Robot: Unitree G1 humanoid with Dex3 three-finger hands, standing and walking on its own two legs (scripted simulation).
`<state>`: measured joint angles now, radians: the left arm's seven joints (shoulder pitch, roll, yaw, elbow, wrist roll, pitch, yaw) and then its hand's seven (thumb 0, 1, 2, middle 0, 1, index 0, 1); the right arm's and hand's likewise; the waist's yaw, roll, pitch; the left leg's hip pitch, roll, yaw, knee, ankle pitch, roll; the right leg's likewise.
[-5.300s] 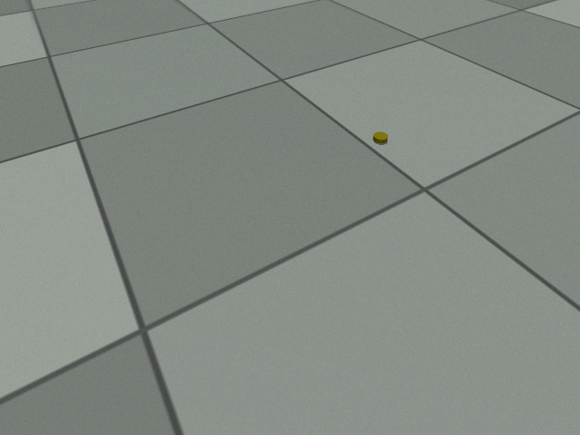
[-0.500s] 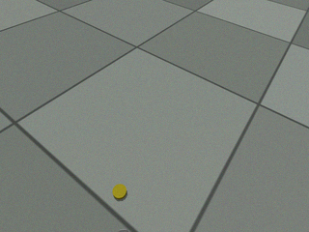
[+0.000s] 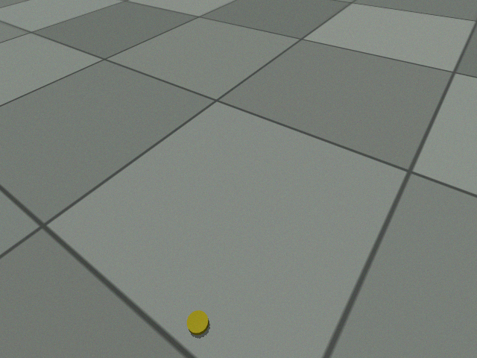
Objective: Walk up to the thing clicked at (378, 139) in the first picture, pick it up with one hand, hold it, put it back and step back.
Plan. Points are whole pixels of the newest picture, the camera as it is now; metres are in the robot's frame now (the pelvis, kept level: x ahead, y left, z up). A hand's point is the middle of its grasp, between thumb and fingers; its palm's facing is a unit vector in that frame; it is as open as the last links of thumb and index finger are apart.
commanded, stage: walk up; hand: left
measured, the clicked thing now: (197, 322) +0.45 +0.22 -0.76
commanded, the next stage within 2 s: none
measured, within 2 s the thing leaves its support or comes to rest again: neither
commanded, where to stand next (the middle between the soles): +0.06 -0.02 m, yaw +0 degrees
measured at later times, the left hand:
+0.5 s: hand out of the picture +0.11 +0.26 -0.15, palm faces -0.05 -0.95 -0.32, open 7.4 cm
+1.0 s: hand out of the picture +0.09 +0.26 -0.15, palm faces -0.02 -0.94 -0.33, open 7.4 cm
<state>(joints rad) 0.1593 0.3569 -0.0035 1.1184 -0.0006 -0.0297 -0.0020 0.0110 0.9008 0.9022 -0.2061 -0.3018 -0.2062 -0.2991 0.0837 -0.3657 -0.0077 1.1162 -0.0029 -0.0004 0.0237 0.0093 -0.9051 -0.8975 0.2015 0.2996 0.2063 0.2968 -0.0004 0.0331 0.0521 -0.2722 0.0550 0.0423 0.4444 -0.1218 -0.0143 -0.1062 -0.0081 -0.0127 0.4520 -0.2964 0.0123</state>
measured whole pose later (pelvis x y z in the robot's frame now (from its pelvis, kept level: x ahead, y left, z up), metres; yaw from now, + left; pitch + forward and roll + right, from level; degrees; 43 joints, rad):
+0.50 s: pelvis +0.01 +0.01 +0.01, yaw -1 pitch -2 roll -1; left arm 0.06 0.35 0.00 1.15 0.00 -0.01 -0.01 0.01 0.90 0.90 -0.21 -0.30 -0.21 -0.30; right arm 0.07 -0.34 -0.01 1.17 -0.01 -0.01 0.01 0.01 -0.91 -0.90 0.20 0.30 0.21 0.30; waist -0.03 -0.01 0.05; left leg -0.22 0.05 0.07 0.36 -0.10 0.00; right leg -0.05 -0.02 0.01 0.33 -0.25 0.03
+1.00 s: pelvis +0.02 +0.01 +0.01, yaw +0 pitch -2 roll +0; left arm 0.11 0.34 0.00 1.16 0.00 -0.01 0.00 0.01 0.90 0.90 -0.21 -0.30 -0.21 -0.30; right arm 0.05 -0.34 -0.01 1.16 -0.01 0.00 0.01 0.01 -0.91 -0.90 0.20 0.30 0.21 0.30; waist -0.01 0.00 0.05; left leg -0.21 0.04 0.06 0.35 -0.11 0.00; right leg -0.02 -0.03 -0.01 0.30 -0.25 0.03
